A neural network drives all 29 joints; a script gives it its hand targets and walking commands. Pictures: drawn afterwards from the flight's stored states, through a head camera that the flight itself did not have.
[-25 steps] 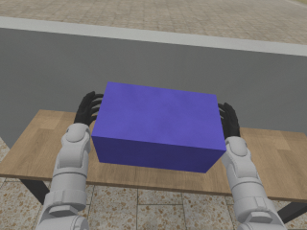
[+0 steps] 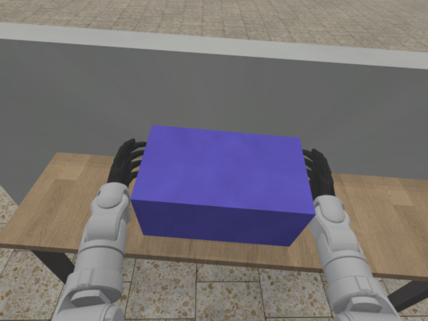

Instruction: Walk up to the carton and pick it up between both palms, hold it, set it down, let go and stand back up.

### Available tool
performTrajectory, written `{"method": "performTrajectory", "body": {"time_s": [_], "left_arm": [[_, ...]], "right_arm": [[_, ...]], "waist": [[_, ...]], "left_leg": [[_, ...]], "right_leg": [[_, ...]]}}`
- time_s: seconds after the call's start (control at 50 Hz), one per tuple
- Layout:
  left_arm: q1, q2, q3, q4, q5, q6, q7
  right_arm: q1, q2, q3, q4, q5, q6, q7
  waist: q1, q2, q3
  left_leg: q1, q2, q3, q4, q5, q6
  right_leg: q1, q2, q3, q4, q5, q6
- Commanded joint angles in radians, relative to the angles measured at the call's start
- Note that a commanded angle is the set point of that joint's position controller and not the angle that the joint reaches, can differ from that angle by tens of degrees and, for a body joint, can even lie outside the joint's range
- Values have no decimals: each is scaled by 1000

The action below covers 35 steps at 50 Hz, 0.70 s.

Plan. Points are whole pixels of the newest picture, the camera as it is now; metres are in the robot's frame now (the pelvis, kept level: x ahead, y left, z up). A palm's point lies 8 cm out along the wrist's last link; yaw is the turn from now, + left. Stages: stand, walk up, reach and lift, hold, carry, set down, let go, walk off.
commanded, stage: set down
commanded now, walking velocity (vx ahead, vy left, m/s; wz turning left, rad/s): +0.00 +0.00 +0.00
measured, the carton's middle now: (221, 186) +0.37 -0.03 +0.07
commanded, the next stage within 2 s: none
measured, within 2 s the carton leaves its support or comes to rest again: rests again in 1.40 s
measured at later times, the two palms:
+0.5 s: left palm (135, 190) +0.39 +0.15 +0.04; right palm (320, 199) +0.35 -0.23 +0.05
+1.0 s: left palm (136, 205) +0.39 +0.16 -0.01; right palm (309, 211) +0.36 -0.23 +0.00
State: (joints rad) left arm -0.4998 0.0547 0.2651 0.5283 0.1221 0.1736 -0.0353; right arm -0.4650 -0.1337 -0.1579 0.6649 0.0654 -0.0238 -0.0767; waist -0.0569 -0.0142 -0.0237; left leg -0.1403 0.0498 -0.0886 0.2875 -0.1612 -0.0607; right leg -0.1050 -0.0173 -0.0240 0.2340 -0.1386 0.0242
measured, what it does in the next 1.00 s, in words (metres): stands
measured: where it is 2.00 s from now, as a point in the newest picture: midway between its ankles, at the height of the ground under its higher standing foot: outside the picture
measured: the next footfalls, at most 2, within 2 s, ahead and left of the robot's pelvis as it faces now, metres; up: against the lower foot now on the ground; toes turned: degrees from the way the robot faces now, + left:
none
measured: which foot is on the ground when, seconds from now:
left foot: down 0.00-1.00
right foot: down 0.00-1.00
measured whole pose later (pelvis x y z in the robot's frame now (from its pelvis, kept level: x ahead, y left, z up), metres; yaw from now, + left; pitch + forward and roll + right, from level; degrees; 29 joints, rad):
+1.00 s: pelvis +0.00 +0.01 -0.01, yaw -1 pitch +18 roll -1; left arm -0.66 0.14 0.07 1.28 -0.14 -0.46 0.05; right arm -0.58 -0.17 -0.17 1.07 0.02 -0.38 -0.06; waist -0.06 0.06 -0.17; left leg -0.53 0.05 -0.07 0.38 -0.17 -0.05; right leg -0.50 -0.02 -0.02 0.31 -0.13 0.03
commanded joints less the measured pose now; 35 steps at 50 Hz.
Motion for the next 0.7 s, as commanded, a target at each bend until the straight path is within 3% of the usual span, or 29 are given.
{"method": "performTrajectory", "body": {"time_s": [0.0, 0.12, 0.34, 0.46, 0.6, 0.66, 0.68], "left_arm": [[-650, -554, -409, -117, -39, -108, -95], [-677, -561, -356, 10, -15, -174, -91], [-709, -547, -319, 156, -10, -316, -61], [-720, -566, -359, 204, -30, -410, -43], [-739, -577, -390, 277, -59, -524, -33], [-735, -584, -399, 320, -72, -575, -34], [-744, -561, -389, 335, -77, -594, -43]], "right_arm": [[-738, 504, 298, -240, -53, -113, 159], [-764, 514, 235, -154, -104, -157, 178], [-761, 534, 226, -52, -141, -241, 199], [-731, 545, 247, -8, -140, -290, 200], [-692, 560, 278, 82, -138, -338, 193], [-697, 567, 300, 105, -129, -366, 186], [-674, 599, 324, 109, -126, -364, 175]], "waist": [[-10, 9, -469], [-4, 9, -482], [27, 3, -540], [12, 23, -628], [-1, 26, -681], [0, 30, -711], [15, 11, -711]], "left_leg": [[163, -94, 119, 7, 278, -19], [156, -88, 130, -4, 253, -16], [106, -81, 145, 13, 294, -17], [109, -74, 132, 60, 408, -30], [52, -71, 119, 89, 447, -31], [7, -75, 112, 104, 466, -30], [-33, -78, 114, 103, 449, -20]], "right_leg": [[115, 78, -76, 13, 268, 5], [99, 72, -79, 7, 259, 5], [83, 73, -66, 23, 312, 8], [55, 78, -61, 45, 423, 1], [50, 72, -47, 76, 511, 2], [63, 67, -40, 102, 574, 7], [87, 58, -23, 114, 597, 13]]}}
